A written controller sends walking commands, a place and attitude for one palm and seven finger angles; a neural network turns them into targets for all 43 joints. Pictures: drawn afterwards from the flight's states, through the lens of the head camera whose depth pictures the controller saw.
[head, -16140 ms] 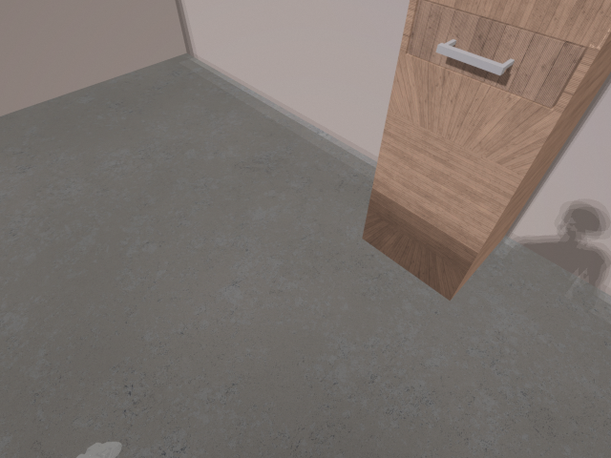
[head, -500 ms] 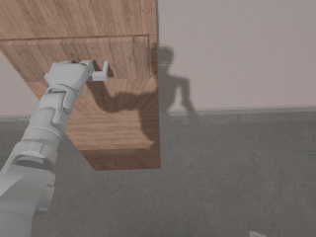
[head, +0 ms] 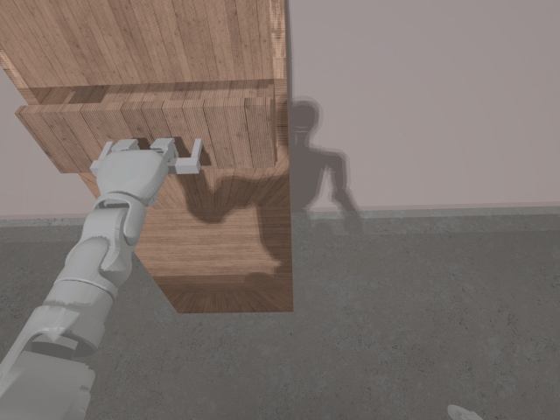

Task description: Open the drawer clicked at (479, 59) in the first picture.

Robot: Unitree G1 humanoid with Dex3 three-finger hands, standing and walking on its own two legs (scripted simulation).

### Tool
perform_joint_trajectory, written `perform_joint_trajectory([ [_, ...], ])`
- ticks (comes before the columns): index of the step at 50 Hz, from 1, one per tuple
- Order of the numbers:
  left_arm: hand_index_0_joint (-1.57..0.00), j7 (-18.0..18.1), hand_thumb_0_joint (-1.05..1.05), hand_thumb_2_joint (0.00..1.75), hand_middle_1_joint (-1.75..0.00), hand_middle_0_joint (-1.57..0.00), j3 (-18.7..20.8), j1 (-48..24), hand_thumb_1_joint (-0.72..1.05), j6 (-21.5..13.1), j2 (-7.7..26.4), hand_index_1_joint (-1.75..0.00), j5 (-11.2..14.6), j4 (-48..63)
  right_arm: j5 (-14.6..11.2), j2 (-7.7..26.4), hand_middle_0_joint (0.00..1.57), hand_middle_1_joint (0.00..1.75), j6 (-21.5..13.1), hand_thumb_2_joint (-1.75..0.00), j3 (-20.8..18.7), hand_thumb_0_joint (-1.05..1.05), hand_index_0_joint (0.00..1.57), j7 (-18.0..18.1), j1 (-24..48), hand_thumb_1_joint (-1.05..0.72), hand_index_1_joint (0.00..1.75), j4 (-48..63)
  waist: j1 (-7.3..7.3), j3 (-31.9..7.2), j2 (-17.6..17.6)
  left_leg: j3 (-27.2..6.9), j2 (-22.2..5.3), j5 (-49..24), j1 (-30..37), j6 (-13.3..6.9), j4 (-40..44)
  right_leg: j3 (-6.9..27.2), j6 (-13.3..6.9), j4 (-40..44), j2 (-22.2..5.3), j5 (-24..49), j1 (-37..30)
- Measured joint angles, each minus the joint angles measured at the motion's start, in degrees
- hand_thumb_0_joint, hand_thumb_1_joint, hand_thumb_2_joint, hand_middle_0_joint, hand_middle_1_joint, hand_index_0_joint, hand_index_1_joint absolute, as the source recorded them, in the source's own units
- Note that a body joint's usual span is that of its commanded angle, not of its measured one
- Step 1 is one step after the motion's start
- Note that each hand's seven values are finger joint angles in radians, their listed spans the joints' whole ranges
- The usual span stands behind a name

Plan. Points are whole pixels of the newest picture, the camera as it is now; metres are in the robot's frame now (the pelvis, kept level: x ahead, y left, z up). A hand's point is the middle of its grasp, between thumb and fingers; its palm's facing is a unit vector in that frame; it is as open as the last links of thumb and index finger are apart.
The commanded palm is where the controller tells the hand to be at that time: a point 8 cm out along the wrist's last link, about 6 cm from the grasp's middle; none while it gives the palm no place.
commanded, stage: pull the drawer open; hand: left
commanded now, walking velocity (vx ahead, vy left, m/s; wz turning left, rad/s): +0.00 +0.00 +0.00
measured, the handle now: (149, 157) +0.48 +0.23 +0.12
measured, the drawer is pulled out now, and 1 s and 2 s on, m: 0.06 0.10 0.19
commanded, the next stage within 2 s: none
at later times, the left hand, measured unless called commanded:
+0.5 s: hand (146, 207) +0.40 +0.22 +0.09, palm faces +0.02 -0.04 -1.00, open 5.7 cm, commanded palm +0.33 +0.23 +0.15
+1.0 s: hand (140, 212) +0.38 +0.22 +0.09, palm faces -0.01 -0.04 -1.00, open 5.3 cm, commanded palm +0.34 +0.23 +0.15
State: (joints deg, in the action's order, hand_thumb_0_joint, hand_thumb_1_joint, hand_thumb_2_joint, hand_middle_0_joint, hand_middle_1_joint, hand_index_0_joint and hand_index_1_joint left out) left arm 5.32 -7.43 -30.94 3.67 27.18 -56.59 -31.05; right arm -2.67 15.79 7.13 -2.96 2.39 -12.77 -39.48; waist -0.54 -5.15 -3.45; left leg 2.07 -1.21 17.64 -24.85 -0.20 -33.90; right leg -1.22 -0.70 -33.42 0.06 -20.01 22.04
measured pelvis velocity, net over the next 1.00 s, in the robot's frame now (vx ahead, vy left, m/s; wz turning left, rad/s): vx -0.01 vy -0.01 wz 0.00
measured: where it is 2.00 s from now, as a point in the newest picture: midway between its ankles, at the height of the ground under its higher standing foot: outside the picture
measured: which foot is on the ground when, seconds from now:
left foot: down 0.00-1.00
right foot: down 0.00-1.00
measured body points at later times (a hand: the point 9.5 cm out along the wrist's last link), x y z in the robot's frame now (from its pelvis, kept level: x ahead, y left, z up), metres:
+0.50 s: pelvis +0.00 +0.00 +0.00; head +0.04 -0.03 +0.45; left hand +0.39 +0.22 +0.15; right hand +0.10 -0.27 -0.13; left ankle -0.01 +0.12 -0.73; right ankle -0.04 -0.11 -0.73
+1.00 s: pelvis -0.01 -0.01 +0.00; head +0.02 -0.04 +0.45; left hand +0.38 +0.22 +0.15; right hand +0.15 -0.25 -0.12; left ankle -0.01 +0.12 -0.73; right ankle -0.04 -0.11 -0.73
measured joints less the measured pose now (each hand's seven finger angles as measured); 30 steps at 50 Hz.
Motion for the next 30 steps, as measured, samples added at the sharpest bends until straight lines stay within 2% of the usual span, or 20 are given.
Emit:
perform_joint_trajectory([
  [5,-0.36,-1.2,0.01,0.84,-1.33,-0.35,-1.3,-4.7,0.76,-0.8,-0.8,-1.34,-0.7,-5.2,0.3,-0.5,0.2,0.3,-0.4,-0.9,0.6,0.01,0.2,0.4,3.3,-0.91,0.3,1.4,0.64,-0.2,0.3,-0.8,0.3,-0.3,-0.8,0.1,-0.6,-0.8,-0.2,-0.9,-0.3,-0.1,0.6],
  [10,-0.37,-1.9,0.01,0.84,-1.33,-0.36,-0.7,-6.9,0.75,-2.8,-0.6,-1.35,-0.8,-8.4,0.5,-1.3,0.2,0.3,-0.4,-0.9,1.3,0.01,0.2,0.6,3.9,-0.91,0.3,2.7,0.54,-0.2,0.6,-1.1,0.2,-0.3,-1.5,0.3,-1.4,-1.1,-0.4,-1.9,-0.2,-0.4,1.4],
  [14,-0.37,-1.6,0.01,0.84,-1.34,-0.35,0.8,-6.1,0.76,-3.8,0.1,-1.34,-1.0,-7.8,0.6,-1.7,0.2,0.3,0.1,-0.9,1.5,0.01,0.2,0.4,2.7,-0.91,0.3,3.3,0.25,-0.1,0.5,-0.8,-0.1,-0.2,-2.0,0.4,-1.7,-0.7,-0.5,-2.4,0.1,-0.4,2.1],
  [19,-0.35,-1.0,0.01,0.82,-1.35,-0.32,3.3,0.1,0.78,-2.7,0.8,-1.33,0.0,-1.3,0.6,-1.4,0.2,0.3,0.9,-0.9,1.1,0.01,0.2,-0.3,0.1,-0.91,0.3,3.4,-0.24,-0.1,-0.2,0.4,-0.5,0.0,-1.2,0.4,-1.1,0.5,-0.4,-1.8,0.5,-0.1,1.8],
  [24,-0.33,-1.2,0.01,0.82,-1.35,-0.28,5.6,9.7,0.79,-0.8,1.4,-1.3,1.6,9.2,0.5,-0.6,0.2,0.3,1.2,-0.9,0.6,0.01,0.2,-0.9,-1.6,-0.91,0.3,2.8,-0.84,0.1,-0.7,1.7,-0.7,0.0,1.0,0.2,0.7,1.8,-0.2,-0.2,0.7,0.2,0.2],
  [28,-0.32,-1.3,0.01,0.81,-1.35,-0.27,6.2,16.7,0.8,0.8,1.5,-1.28,2.6,17.2,0.4,-0.1,0.2,0.3,0.6,-0.9,0.4,0.01,0.2,-1.1,-1.6,-0.91,0.3,2.6,-0.86,0.3,-0.9,2.3,-0.7,0.2,2.8,0.1,1.8,2.4,0.0,1.0,0.7,0.3,-1.4],
  [30,-0.32,-0.9,0.01,0.82,-1.35,-0.27,5.3,17.8,0.79,1.0,1.4,-1.28,2.8,18.8,0.3,0.2,0.2,0.3,0.0,-0.9,0.4,0.01,0.2,-0.8,-1.2,-0.91,0.3,2.2,-0.47,0.5,-0.9,2.0,-0.6,0.3,3.3,0.1,2.0,2.1,0.1,1.3,0.6,0.2,-2.1],
])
